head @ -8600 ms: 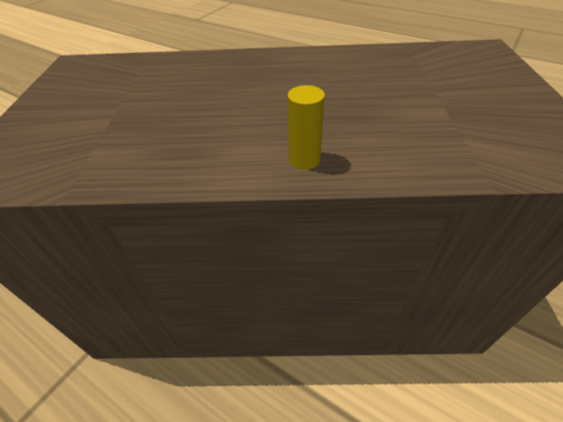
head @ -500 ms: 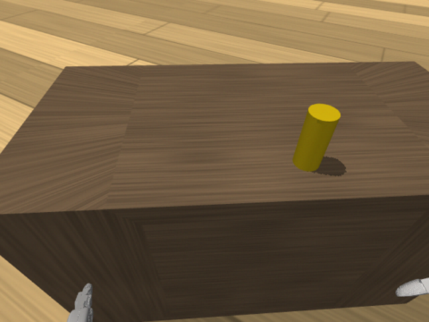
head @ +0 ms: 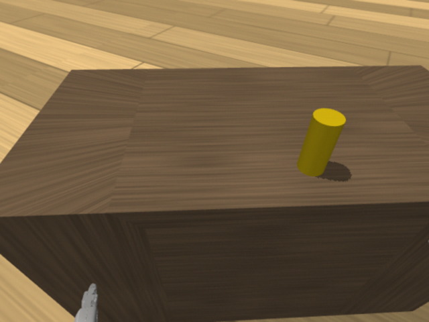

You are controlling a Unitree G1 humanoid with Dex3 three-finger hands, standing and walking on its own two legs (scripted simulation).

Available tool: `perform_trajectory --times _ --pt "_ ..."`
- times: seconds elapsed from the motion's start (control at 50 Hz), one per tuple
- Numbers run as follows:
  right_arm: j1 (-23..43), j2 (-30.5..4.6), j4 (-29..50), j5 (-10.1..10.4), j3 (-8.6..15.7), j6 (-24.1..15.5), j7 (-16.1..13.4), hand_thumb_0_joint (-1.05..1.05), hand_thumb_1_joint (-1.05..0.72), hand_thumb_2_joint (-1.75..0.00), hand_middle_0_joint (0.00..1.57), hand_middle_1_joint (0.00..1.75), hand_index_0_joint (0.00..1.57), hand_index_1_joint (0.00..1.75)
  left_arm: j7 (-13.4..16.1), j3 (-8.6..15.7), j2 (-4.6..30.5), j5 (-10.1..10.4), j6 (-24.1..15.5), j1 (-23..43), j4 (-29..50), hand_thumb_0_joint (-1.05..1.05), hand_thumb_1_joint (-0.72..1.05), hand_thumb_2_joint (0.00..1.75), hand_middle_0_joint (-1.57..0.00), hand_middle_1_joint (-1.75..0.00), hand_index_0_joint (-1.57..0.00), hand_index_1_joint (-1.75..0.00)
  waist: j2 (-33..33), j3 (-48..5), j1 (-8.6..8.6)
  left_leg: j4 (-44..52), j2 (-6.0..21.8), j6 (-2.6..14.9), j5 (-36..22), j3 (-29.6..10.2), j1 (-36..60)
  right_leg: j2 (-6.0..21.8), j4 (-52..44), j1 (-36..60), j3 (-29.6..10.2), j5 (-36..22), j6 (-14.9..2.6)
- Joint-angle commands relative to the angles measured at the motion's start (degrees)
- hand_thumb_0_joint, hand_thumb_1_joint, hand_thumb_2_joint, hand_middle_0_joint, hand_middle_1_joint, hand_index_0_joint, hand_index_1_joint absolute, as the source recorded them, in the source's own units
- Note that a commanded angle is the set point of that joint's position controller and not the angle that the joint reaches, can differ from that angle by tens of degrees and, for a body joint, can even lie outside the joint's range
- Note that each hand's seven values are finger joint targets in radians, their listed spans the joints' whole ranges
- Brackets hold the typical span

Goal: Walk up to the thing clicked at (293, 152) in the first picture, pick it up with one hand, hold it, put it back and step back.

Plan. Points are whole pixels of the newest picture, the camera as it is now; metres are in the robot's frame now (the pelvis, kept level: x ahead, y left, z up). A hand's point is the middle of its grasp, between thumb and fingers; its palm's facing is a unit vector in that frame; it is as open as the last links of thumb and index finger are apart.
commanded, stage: go down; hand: right
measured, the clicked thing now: (318, 144) +0.47 -0.22 +0.10
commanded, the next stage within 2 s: none
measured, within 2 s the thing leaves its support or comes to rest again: neither
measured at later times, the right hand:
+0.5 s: hand out of the picture +0.33 -0.37 +0.20, palm faces +0.22 +0.98 -0.04, open 17.7 cm
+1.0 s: hand out of the picture +0.36 -0.39 +0.20, palm faces +0.20 +0.98 -0.01, open 17.7 cm
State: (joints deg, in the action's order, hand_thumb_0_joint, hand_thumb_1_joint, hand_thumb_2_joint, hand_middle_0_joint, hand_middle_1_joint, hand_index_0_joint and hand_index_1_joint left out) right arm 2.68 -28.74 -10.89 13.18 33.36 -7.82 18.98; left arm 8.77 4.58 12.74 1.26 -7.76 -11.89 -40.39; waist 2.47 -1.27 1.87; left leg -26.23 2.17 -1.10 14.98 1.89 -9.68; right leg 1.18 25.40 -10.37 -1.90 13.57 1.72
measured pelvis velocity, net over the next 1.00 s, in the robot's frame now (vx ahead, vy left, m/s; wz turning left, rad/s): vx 0.00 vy -0.01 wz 0.02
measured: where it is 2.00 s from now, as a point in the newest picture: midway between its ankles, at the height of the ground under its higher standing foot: outside the picture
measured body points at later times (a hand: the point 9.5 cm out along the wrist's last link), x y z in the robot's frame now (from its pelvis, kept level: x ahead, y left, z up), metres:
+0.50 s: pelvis +0.00 -0.01 +0.00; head +0.00 +0.00 +0.45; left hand +0.15 +0.26 -0.09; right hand +0.31 -0.42 +0.20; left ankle -0.01 +0.13 -0.74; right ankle +0.00 -0.14 -0.74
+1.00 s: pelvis +0.00 -0.01 -0.01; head +0.02 -0.01 +0.44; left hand +0.15 +0.25 -0.09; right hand +0.34 -0.44 +0.20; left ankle -0.01 +0.13 -0.74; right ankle +0.00 -0.14 -0.74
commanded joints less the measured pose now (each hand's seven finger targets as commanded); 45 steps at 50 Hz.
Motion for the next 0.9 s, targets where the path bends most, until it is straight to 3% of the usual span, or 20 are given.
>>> perform_trajectory --times 0.0,0.02,0.04,0.08,0.22,0.24,0.26,0.32,0.36,0.38,0.44,0.5,0.58,0.62,0.66,0.68,0.74,0.8,0.82,0.88 --pt "20.4 -22.8 5.2 2.9 7.0 -0.2 3.4 0.00 0.58 -0.05 0.02 0.06 0.04 0.06 1.6 1.1 8.8 -0.3 -4.2 5.2 8.8 0.00 -0.54 0.04 -0.05 -0.05 -0.05 -0.05 2.0 -8.9 -0.67 3.5 -1.6 0.40 -12.6 1.5 -0.6 -2.0 -2.7 3.1 1.6 -10.5 -2.23" --pt "21.9 -24.3 4.7 3.3 7.9 0.4 4.2 0.00 0.58 -0.05 0.02 0.05 0.04 0.05 1.7 -0.1 8.2 -0.4 -4.4 3.4 9.0 0.00 -0.55 0.05 -0.05 -0.05 -0.05 -0.05 2.5 -10.0 -0.31 3.1 -1.7 0.50 -13.8 1.7 0.1 -1.9 -2.3 3.4 1.5 -12.0 -2.17" --pt "23.2 -25.1 2.5 3.4 8.1 1.2 4.9 0.00 0.57 -0.05 0.03 0.05 0.04 0.05 2.0 1.5 10.1 -0.4 -4.7 4.3 9.8 0.00 -0.55 0.05 -0.05 -0.05 -0.05 -0.05 2.2 -9.9 -0.37 2.9 -1.8 0.53 -14.0 1.8 -0.3 -1.8 -2.2 3.2 1.4 -12.5 -2.12" --pt "25.4 -25.3 -0.7 3.4 7.4 2.9 6.1 0.00 0.58 -0.06 0.02 0.05 0.04 0.05 2.0 0.4 9.3 -0.5 -4.8 2.7 8.3 0.00 -0.56 0.05 -0.05 -0.05 -0.05 -0.05 3.1 -10.6 -0.57 2.5 -1.7 0.56 -15.6 1.5 -0.7 -1.9 -1.6 3.3 1.7 -14.1 -2.18" --pt "33.4 -29.9 -7.5 3.3 7.5 6.4 9.2 0.00 0.61 -0.06 0.02 0.06 0.03 0.06 2.5 -0.5 10.4 -0.6 -6.4 3.8 8.7 0.00 -0.56 0.05 -0.05 -0.05 -0.05 -0.06 3.2 -10.7 -0.39 2.1 -2.4 1.14 -11.6 1.7 -2.5 -1.1 -1.5 1.2 1.2 -11.2 -2.07" --pt "35.1 -30.7 -7.8 3.1 7.4 6.7 9.3 0.00 0.61 -0.06 0.02 0.06 0.03 0.06 2.5 -1.7 9.5 -0.6 -6.6 4.7 9.2 0.00 -0.56 0.05 -0.05 -0.05 -0.05 -0.06 4.4 -12.1 0.08 1.9 -2.3 1.28 -11.8 1.5 -2.0 -1.2 -1.3 0.8 1.2 -11.7 -1.91" --pt "36.6 -31.2 -7.8 3.1 7.3 6.9 9.7 0.00 0.60 -0.06 0.02 0.06 0.04 0.06 2.6 -2.5 8.6 -0.7 -6.6 4.5 8.6 0.00 -0.56 0.06 -0.05 -0.05 -0.05 -0.06 5.0 -12.7 -0.28 1.9 -2.2 1.24 -12.0 1.2 -2.2 -1.4 -0.7 0.9 1.4 -11.3 -2.07" --pt "38.3 -33.4 -11.6 3.0 7.6 8.3 10.4 0.00 0.59 -0.06 0.02 0.06 0.04 0.06 3.1 -1.7 10.5 -0.8 -7.1 3.7 8.8 0.00 -0.56 0.06 -0.05 -0.05 -0.05 -0.06 3.4 -13.8 -0.88 1.9 -2.2 1.10 -12.1 0.9 -2.3 -1.6 -0.2 0.2 1.6 -10.5 -2.35" --pt "40.0 -33.6 -13.3 3.0 7.4 9.0 10.9 0.00 0.57 -0.06 0.03 0.05 0.04 0.05 3.3 -3.6 9.3 -0.8 -7.4 5.7 9.4 0.00 -0.57 0.06 -0.05 -0.05 -0.05 -0.06 3.8 -13.7 -0.27 1.7 -2.1 1.16 -12.1 0.9 -2.4 -1.6 0.0 -0.1 1.7 -10.7 -2.37" --pt "41.7 -34.9 -13.8 2.8 7.5 9.4 11.1 0.00 0.58 -0.06 0.02 0.06 0.04 0.06 3.8 -2.5 10.3 -0.8 -7.4 3.3 8.4 0.00 -0.56 0.05 -0.05 -0.05 -0.05 -0.06 4.1 -14.6 -1.04 1.4 -2.2 1.26 -12.7 0.8 -2.9 -1.5 0.3 0.4 1.6 -11.5 -2.32" --pt "43.4 -35.5 -17.3 2.5 6.7 10.4 11.8 0.00 0.58 -0.06 0.03 0.06 0.04 0.06 3.9 -3.1 10.5 -0.8 -7.7 2.9 9.5 0.00 -0.57 0.06 -0.05 -0.05 -0.05 -0.06 3.9 -13.8 -1.32 1.1 -2.6 1.45 -12.4 1.3 -3.7 -1.1 0.4 -0.2 1.3 -12.0 -2.17" --pt "45.4 -38.5 -19.0 2.2 7.6 10.7 12.2 0.00 0.58 -0.06 0.03 0.06 0.04 0.06 4.1 -2.5 11.3 -0.9 -7.8 2.0 9.0 0.00 -0.57 0.06 -0.05 -0.05 -0.05 -0.06 5.0 -14.8 -1.42 1.2 -2.3 1.55 -11.4 1.0 -4.0 -1.3 0.7 -1.1 1.4 -10.2 -2.29" --pt "47.4 -39.4 -22.5 2.1 6.9 11.1 13.4 0.00 0.60 -0.06 0.02 0.06 0.04 0.06 4.3 -4.1 9.8 -0.8 -8.1 0.6 8.6 0.00 -0.56 0.06 -0.05 -0.05 -0.05 -0.06 3.5 -15.4 -2.09 0.9 -2.2 1.16 -12.7 0.6 -4.4 -1.6 1.7 -1.7 1.6 -10.6 -2.73" --pt "48.0 -39.5 -24.2 1.7 6.0 10.8 13.9 0.00 0.61 -0.06 0.02 0.06 0.04 0.06 4.3 -5.4 9.1 -0.8 -8.3 1.6 8.4 0.00 -0.56 0.06 -0.05 -0.05 -0.05 -0.06 5.0 -13.1 -2.13 0.9 -2.2 1.35 -10.8 0.6 -5.6 -1.4 1.4 -2.8 1.6 -8.7 -2.68" --pt "48.8 -40.2 -25.2 1.5 6.0 10.4 14.1 0.00 0.61 -0.06 0.02 0.06 0.04 0.06 4.5 -3.6 11.0 -1.0 -8.5 2.4 8.1 0.00 -0.56 0.06 -0.05 -0.05 -0.05 -0.06 5.7 -14.3 -2.30 0.6 -2.4 1.53 -10.1 0.7 -6.6 -1.2 1.5 -2.9 1.2 -8.3 -2.47" --pt "50.2 -41.3 -25.1 1.4 6.4 10.0 14.2 0.00 0.61 -0.07 0.02 0.06 0.04 0.06 4.6 -2.9 12.0 -1.1 -8.7 2.5 9.3 0.00 -0.56 0.06 -0.05 -0.05 -0.05 -0.06 5.4 -16.2 -3.04 0.1 -2.5 1.51 -11.3 0.7 -6.4 -1.0 1.9 -1.7 1.1 -9.6 -2.42" --pt "51.0 -41.7 -26.8 1.4 6.3 9.4 14.7 0.00 0.60 -0.07 0.02 0.06 0.04 0.06 4.5 -5.7 9.5 -1.1 -8.5 2.2 9.1 0.00 -0.56 0.06 -0.05 -0.05 -0.05 -0.06 5.3 -18.0 -2.30 -0.5 -2.6 1.54 -12.7 0.8 -6.1 -0.9 2.9 -1.1 1.0 -12.2 -2.25" --pt "50.7 -42.6 -29.2 1.5 6.4 9.2 14.9 0.00 0.61 -0.07 0.03 0.06 0.04 0.06 5.0 -3.4 12.2 -1.1 -8.4 1.6 10.3 0.00 -0.56 0.06 -0.05 -0.05 -0.05 -0.06 5.3 -18.4 -3.09 -0.9 -2.9 1.56 -13.7 1.1 -6.7 -0.6 3.5 -0.8 0.7 -14.7 -2.14" --pt "51.1 -43.8 -29.3 0.9 7.0 9.2 14.7 0.00 0.60 -0.07 0.03 0.06 0.04 0.06 4.9 -4.4 11.3 -1.2 -8.1 0.6 9.5 0.00 -0.56 0.06 -0.05 -0.05 -0.05 -0.06 5.7 -18.6 -2.59 -0.9 -2.7 1.55 -15.2 0.9 -6.1 -0.9 3.9 -1.0 1.0 -16.1 -2.25" --pt "51.6 -44.3 -29.6 0.7 7.0 8.7 14.8 0.00 0.61 -0.07 0.02 0.06 0.04 0.06 4.8 -5.4 10.0 -1.0 -7.9 1.6 10.8 0.00 -0.56 0.06 -0.05 -0.05 -0.05 -0.06 5.2 -18.0 -2.47 -0.9 -2.5 1.46 -14.1 0.6 -5.4 -1.2 3.8 -2.9 1.3 -13.5 -2.52"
